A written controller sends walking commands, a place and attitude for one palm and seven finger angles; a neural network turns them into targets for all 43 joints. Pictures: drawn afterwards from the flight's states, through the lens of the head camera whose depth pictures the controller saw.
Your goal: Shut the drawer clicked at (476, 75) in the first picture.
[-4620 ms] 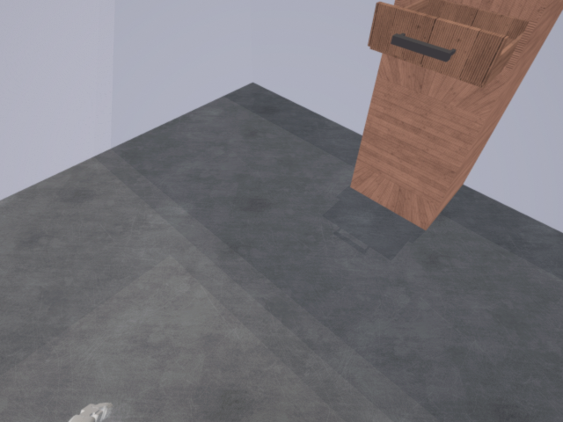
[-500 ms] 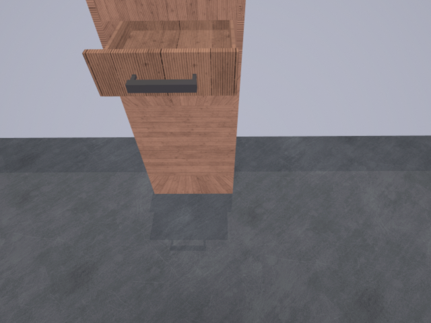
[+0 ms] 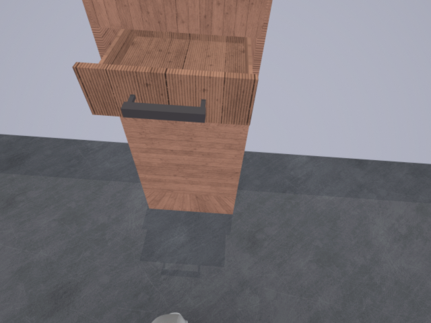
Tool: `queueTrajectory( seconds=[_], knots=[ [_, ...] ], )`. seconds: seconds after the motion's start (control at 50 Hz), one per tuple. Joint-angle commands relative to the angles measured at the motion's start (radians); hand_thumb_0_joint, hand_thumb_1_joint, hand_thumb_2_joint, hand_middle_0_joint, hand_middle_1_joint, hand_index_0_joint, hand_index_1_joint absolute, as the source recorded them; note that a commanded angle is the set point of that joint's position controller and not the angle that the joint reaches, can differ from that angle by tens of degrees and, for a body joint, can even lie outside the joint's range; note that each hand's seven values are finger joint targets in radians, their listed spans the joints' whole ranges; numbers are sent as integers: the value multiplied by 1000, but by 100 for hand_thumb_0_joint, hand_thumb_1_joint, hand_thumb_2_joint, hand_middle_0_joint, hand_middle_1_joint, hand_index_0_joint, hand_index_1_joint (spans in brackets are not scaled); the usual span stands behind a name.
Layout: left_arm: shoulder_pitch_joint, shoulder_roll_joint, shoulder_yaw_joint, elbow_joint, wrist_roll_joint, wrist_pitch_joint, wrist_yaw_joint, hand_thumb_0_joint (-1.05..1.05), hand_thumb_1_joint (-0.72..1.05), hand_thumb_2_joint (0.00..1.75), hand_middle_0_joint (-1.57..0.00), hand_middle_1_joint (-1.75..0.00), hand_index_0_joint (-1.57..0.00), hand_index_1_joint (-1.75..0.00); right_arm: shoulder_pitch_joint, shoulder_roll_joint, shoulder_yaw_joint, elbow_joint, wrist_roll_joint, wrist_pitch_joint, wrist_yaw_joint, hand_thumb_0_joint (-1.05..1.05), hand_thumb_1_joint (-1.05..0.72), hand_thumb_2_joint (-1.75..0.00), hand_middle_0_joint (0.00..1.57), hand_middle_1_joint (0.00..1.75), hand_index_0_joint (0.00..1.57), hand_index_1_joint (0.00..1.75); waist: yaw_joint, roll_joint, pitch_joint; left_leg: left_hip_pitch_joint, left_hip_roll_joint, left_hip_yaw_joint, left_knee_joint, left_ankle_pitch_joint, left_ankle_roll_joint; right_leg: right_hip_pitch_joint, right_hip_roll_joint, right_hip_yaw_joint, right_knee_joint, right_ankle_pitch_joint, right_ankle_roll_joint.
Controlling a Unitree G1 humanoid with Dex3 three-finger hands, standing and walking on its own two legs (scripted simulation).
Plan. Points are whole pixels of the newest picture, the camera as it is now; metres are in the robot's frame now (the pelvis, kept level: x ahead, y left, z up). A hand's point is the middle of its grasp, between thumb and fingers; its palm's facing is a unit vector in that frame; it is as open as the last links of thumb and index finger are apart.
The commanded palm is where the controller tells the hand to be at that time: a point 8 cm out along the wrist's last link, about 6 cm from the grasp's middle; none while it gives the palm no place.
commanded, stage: take the last steps up to it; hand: left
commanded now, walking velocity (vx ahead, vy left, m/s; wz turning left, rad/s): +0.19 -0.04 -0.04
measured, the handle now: (166, 106) +0.52 +0.16 +0.10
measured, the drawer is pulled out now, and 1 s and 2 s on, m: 0.18 0.18 0.18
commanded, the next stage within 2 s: come to a stop and stand still in 0.14 s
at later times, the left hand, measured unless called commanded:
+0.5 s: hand (158, 291) +0.20 +0.14 -0.14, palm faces -0.01 -0.97 -0.23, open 7.3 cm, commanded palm none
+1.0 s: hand out of the picture +0.08 +0.22 -0.16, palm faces +0.07 -0.98 -0.18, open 7.4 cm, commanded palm none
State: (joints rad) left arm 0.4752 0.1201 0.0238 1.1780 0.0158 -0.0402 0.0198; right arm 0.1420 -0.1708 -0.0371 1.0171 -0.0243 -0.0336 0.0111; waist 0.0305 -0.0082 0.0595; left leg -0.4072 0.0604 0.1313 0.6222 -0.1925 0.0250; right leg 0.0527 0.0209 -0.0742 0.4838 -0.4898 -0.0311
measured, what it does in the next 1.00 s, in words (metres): steps on the spot: right foot, then left foot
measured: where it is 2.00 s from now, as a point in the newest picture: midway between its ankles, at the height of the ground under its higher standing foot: outside the picture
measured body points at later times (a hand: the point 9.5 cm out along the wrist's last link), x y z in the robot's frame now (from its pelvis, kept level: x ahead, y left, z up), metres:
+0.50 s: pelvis +0.12 -0.03 +0.01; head +0.14 -0.06 +0.46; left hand +0.20 +0.19 -0.13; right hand +0.10 -0.25 -0.16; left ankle +0.07 +0.09 -0.70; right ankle +0.17 -0.14 -0.72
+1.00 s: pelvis +0.08 +0.02 +0.03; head +0.08 +0.06 +0.48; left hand +0.08 +0.27 -0.14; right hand +0.11 -0.21 -0.11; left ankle +0.06 +0.11 -0.72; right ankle +0.04 -0.12 -0.65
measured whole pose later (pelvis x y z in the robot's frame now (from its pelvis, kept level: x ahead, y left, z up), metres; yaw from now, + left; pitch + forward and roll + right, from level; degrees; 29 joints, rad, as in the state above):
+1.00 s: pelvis +0.08 +0.02 +0.03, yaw +0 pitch +1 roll -1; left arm 0.28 0.22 0.07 1.09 0.02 0.06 0.01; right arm 0.27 -0.13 -0.02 1.05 -0.02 -0.01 -0.05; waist 0.01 -0.07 -0.01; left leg -0.15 0.00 0.09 0.36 -0.22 0.04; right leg -0.39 -0.01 0.04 0.95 -0.30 0.05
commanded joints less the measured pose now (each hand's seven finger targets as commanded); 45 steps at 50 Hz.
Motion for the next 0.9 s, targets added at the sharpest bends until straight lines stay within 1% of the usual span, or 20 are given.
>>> queueTrajectory(
  seconds=[0.0, 0.02, 0.06, 0.14, 0.22, 0.26, 0.32, 0.36, 0.4, 0.44, 0.48, 0.56, 0.64, 0.7, 0.72, 0.74, 0.76, 0.78, 0.8, 0.88],
  knots=[
    [3, 110, 18, -98, -14, -22, 0, 0, 90, 90, -20, -30, -20, -30, 395, -256, -54, 61, 3, -12, -37, 0, -90, -90, 20, 30, 20, 30, -142, 226, -228, 562, 429, -588, -312, 220, 237, -553, -3, 71, 798, -105, -18],
    [-42, 105, 23, -106, -7, -16, -1, 0, 90, 90, -20, -30, -20, -30, 296, -219, -50, 40, 5, -9, -35, 0, -90, -90, 20, 30, 20, 30, -112, 113, -116, 413, 404, -511, -361, 38, 233, -586, -54, 83, 836, -53, -22],
    [-94, 86, 23, -106, 2, -6, -15, 0, 90, 90, -20, -30, -20, -30, 171, -118, -21, 11, 7, -23, -42, 0, -90, -90, 20, 30, 20, 30, -71, 62, 22, 223, 338, -394, -410, -7, 183, -601, -118, 94, 806, 83, 0],
    [-41, 31, 28, -102, 8, 30, -18, 0, 90, 90, -20, -30, -20, -30, 133, -76, -15, 10, 4, -35, -40, 0, -90, -90, 20, 30, 20, 30, -9, 96, -4, 101, 242, -149, -404, 166, 144, -465, -140, 54, 566, 131, 26],
    [-118, 27, 25, -141, 11, 37, -22, 0, 90, 90, -20, -30, -20, -30, 136, -106, -24, 11, 0, -20, -33, 0, -90, -90, 20, 30, 20, 30, -19, 134, 36, 66, 215, -123, -427, 21, 150, -423, -126, 3, 348, 178, 40],
    [-153, 33, 20, -152, 9, 37, -14, 0, 90, 90, -20, -30, -20, -30, 134, -93, -20, 16, 0, -10, -36, 0, -90, -90, 20, 30, 20, 30, -19, 123, 45, 66, 211, -128, -386, 95, 141, -377, -114, 4, 242, 222, 50],
    [-99, 72, 20, -126, 8, 31, -1, 0, 90, 90, -20, -30, -20, -30, 127, -84, -13, 31, 7, 4, -40, 0, -90, -90, 20, 30, 20, 30, 19, 51, -8, 101, 133, -57, -224, 132, 53, -221, -96, -7, -19, 422, 65],
    [-134, 186, 25, -138, 9, 13, 12, 0, 90, 90, -20, -30, -20, -30, 190, -26, -2, 39, 22, 15, -32, 0, -90, -90, 20, 30, 20, 30, -24, -145, -50, 67, 29, -24, -131, -149, -32, -179, -286, 225, -84, 759, -6],
    [-188, 234, 36, -159, 3, 23, 14, 0, 90, 90, -20, -30, -20, -30, 242, -20, -15, 57, 22, 40, -34, 0, -90, -90, 20, 30, 20, 30, -45, -145, -84, 153, 0, -15, -43, -214, -48, -235, -365, 220, -92, 889, -88],
    [-195, 231, 46, -160, 3, 27, 23, 0, 90, 90, -20, -30, -20, -30, 223, -46, -23, 52, 18, 60, -41, 0, -90, -90, 20, 30, 20, 30, -16, -248, -100, 93, -5, -39, 157, -346, -57, -197, -385, 235, -102, 1054, -134],
    [-207, 226, 55, -166, 8, 37, 34, 0, 90, 90, -20, -30, -20, -30, 193, -50, -29, 36, 19, 69, -46, 0, -90, -90, 20, 30, 20, 30, 1, -200, -95, 23, -14, -89, 315, -386, -58, -166, -415, 230, -79, 1175, -179],
    [-266, 239, 74, -204, 16, 51, 43, 0, 90, 90, -20, -30, -20, -30, 157, -48, -38, 3, 22, 83, -40, 0, -90, -90, 20, 30, 20, 30, 0, -110, -156, -5, -28, -128, 368, -366, -72, -129, -404, 175, -72, 1065, -180],
    [-304, 240, 75, -228, 21, 59, 36, 0, 90, 90, -20, -30, -20, -30, 169, -38, -34, -14, 19, 78, -33, 0, -90, -90, 20, 30, 20, 30, -18, -178, -176, 73, -34, -97, 178, -287, -73, -183, -355, 160, -88, 833, -146],
    [-339, 221, 69, -233, 12, 71, 27, 0, 90, 90, -20, -30, -20, -30, 265, -34, -31, 14, 16, 62, -31, 0, -90, -90, 20, 30, 20, 30, -69, -182, -170, 273, -47, -44, -131, -42, -62, -326, -275, 116, -59, 437, -54],
    [-329, 184, 57, -234, 3, 76, 21, 0, 90, 90, -20, -30, -20, -30, 272, -66, -32, 16, 15, 50, -31, 0, -90, -90, 20, 30, 20, 30, -72, -72, -149, 326, 6, -103, -237, -39, -50, -411, -213, 82, 10, 255, -9],
    [-315, 117, 43, -247, -7, 83, 15, 0, 90, 90, -20, -30, -20, -30, 237, -137, -43, -5, 2, 38, -32, 0, -90, -90, 20, 30, 20, 30, -64, 201, -84, 235, 193, -363, -393, -132, 5, -514, -104, 14, 150, 69, 54],
    [-319, 99, 39, -248, -2, 89, 16, 0, 90, 90, -20, -30, -20, -30, 162, -184, -44, -39, -3, 42, -34, 0, -90, -90, 20, 30, 20, 30, -59, 284, -18, 49, 302, -479, -501, -279, 58, -482, -58, 51, 267, -19, 64],
    [-318, 115, 45, -239, -1, 89, 10, 0, 90, 90, -20, -30, -20, -30, 87, -182, -34, -63, -12, 39, -41, 0, -90, -90, 20, 30, 20, 30, -35, 210, 29, -44, 310, -475, -537, -376, 102, -446, -80, 108, 333, 39, 57],
    [-310, 126, 51, -212, 10, 95, 5, 0, 90, 90, -20, -30, -20, -30, 54, -163, -28, -56, -12, 32, -47, 0, -90, -90, 20, 30, 20, 30, -27, 243, 49, -20, 256, -435, -547, -364, 66, -468, -75, 136, 384, 86, 59],
    [-210, 136, 51, -142, 9, 77, -13, 0, 90, 90, -20, -30, -20, -30, 109, -125, -16, -27, -1, 13, -62, 0, -90, -90, 20, 30, 20, 30, -23, 105, 31, 221, 193, -292, -474, -121, 40, -579, -52, 138, 488, 203, 76]
  ],
)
